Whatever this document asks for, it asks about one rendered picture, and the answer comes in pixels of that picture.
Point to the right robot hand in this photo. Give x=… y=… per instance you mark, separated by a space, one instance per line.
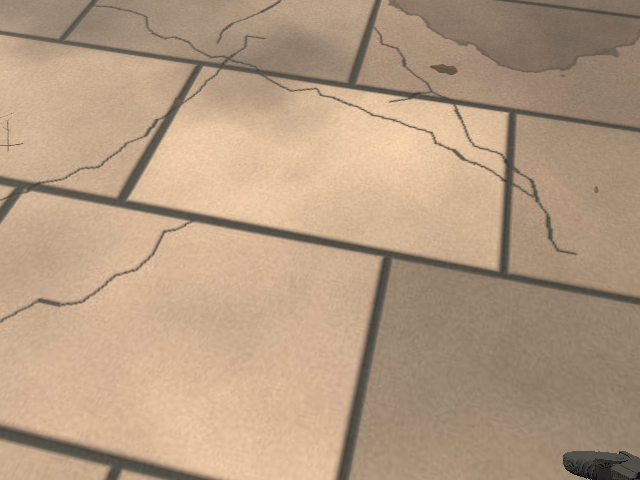
x=602 y=465

